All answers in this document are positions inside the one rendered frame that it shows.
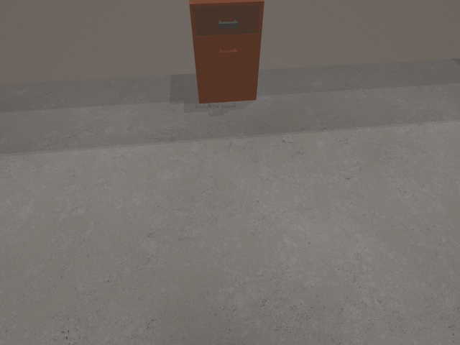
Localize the drawer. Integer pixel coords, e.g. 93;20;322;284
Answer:
194;4;260;36

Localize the handle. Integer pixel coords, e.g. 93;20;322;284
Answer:
218;20;238;29
220;50;237;57

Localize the cabinet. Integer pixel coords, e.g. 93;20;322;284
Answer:
189;0;265;104

